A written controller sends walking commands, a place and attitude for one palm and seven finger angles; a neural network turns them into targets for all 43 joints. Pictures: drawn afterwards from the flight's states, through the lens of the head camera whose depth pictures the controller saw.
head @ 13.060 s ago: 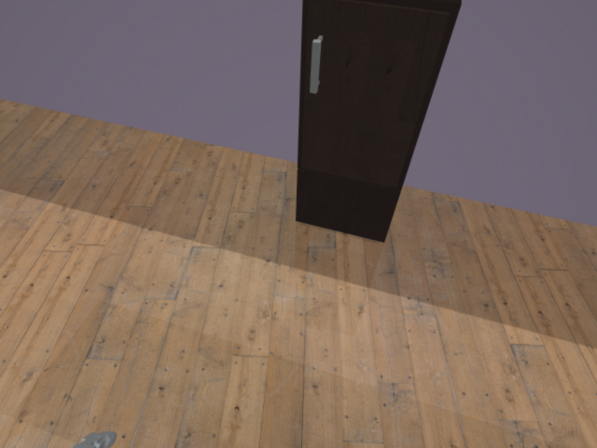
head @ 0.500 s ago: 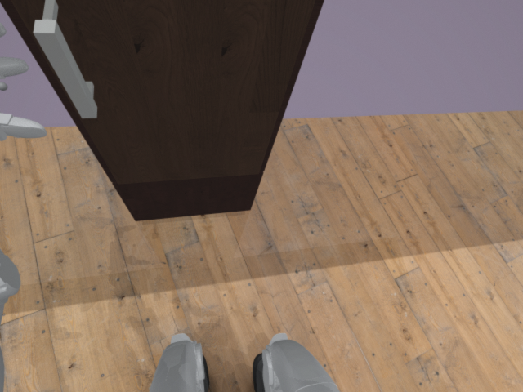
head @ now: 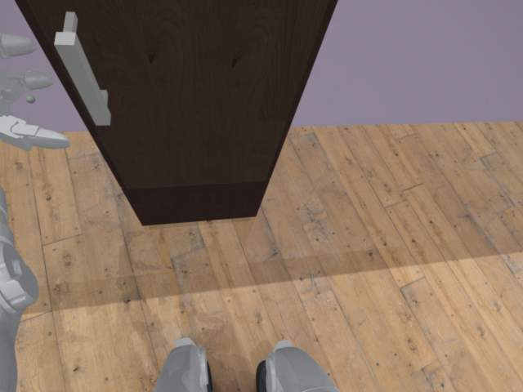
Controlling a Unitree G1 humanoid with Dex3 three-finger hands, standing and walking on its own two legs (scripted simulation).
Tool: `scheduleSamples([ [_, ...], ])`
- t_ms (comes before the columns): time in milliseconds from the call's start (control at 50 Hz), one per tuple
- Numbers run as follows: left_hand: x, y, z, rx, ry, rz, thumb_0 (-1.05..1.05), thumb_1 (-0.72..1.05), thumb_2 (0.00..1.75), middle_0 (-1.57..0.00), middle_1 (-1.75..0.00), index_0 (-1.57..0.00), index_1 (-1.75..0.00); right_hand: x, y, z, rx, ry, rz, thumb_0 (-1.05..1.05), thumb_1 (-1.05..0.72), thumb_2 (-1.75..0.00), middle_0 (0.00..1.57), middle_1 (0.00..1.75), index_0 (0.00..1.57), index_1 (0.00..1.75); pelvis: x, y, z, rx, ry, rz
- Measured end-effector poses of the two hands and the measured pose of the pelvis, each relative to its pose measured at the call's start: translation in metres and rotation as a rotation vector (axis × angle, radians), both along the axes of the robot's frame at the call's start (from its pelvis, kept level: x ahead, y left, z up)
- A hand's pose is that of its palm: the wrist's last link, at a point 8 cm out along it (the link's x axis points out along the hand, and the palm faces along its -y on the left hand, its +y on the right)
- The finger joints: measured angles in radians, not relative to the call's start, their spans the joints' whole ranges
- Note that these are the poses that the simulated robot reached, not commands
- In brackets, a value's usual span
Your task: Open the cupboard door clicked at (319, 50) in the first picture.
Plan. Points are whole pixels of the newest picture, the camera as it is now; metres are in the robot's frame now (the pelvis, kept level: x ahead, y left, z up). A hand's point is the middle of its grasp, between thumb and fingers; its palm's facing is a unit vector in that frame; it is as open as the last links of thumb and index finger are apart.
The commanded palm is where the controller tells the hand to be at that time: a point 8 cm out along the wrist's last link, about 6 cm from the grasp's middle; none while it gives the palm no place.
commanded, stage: move the hooked fingers beside the handle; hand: left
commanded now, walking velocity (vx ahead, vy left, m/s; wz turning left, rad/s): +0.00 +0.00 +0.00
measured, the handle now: (88, 74) +0.56 +0.22 +0.07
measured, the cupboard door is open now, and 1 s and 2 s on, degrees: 0 0 0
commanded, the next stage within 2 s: slide the fingers in behind the handle in 0.28 s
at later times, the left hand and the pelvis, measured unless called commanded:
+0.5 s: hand (35, 100) +0.50 +0.27 +0.08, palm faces +0.06 -1.00 +0.00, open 14.0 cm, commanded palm +0.49 +0.30 +0.07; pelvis -0.01 -0.01 -0.01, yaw +0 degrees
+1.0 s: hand (63, 100) +0.50 +0.24 +0.08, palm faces +0.06 -1.00 +0.01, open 14.0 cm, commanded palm +0.49 +0.27 +0.07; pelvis +0.00 -0.01 +0.00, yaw +0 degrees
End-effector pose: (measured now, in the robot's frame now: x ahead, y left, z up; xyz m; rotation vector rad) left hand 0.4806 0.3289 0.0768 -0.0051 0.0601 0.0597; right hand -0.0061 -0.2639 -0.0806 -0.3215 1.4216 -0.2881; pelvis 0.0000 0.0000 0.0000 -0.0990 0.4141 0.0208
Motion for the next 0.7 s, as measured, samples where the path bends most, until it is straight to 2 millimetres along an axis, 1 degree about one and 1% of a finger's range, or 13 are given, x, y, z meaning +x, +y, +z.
scheduleSamples([
  [80, -0.003, 0.0, 0.002, 0.008, -0.014, 0.016, -0.02, -0.5, 0.3, -0.3, -1.2, -0.3, -1.2, 0.006, -0.002, 0.0, -0.002, -0.03, 0.004, 0.0, -0.9, -0.9, 0.21, 0.3, 0.2, 0.3, 0.0, -0.001, 0.0, 0.003, -0.007, -0.004],
  [160, -0.005, 0.001, 0.003, 0.012, -0.02, 0.017, -0.02, -0.5, 0.3, -0.3, -1.2, -0.3, -1.2, 0.007, -0.004, -0.001, -0.002, -0.036, 0.007, 0.0, -0.9, -0.9, 0.21, 0.3, 0.2, 0.3, -0.002, -0.002, -0.001, 0.004, -0.011, -0.003],
  [340, -0.008, 0.004, 0.002, 0.015, -0.021, 0.014, -0.02, -0.5, 0.3, -0.3, -1.2, -0.3, -1.2, 0.0, -0.008, -0.004, -0.009, -0.011, 0.012, 0.0, -0.9, -0.9, 0.21, 0.3, 0.2, 0.3, -0.006, -0.005, -0.004, 0.003, -0.006, 0.003],
  [460, -0.004, -0.002, 0.001, 0.007, -0.022, 0.002, -0.02, -0.5, 0.3, -0.29, -1.2, -0.3, -1.2, -0.007, -0.009, -0.005, -0.013, 0.005, 0.005, 0.0, -0.9, -0.9, 0.21, 0.3, 0.2, 0.3, -0.007, -0.006, -0.006, 0.002, 0.002, 0.004],
  [560, 0.0, -0.013, 0.0, 0.006, -0.027, -0.007, -0.02, -0.5, 0.3, -0.29, -1.2, -0.3, -1.2, -0.011, -0.008, -0.006, -0.007, 0.012, -0.005, 0.0, -0.9, -0.9, 0.21, 0.3, 0.2, 0.3, -0.007, -0.007, -0.005, 0.003, 0.003, 0.001],
  [700, 0.002, -0.023, -0.001, 0.002, -0.017, 0.006, -0.02, -0.5, 0.3, -0.3, -1.2, -0.3, -1.2, -0.012, -0.005, -0.006, 0.013, 0.0, -0.021, 0.0, -0.9, -0.9, 0.21, 0.3, 0.2, 0.3, -0.005, -0.007, -0.003, 0.008, -0.003, -0.007],
])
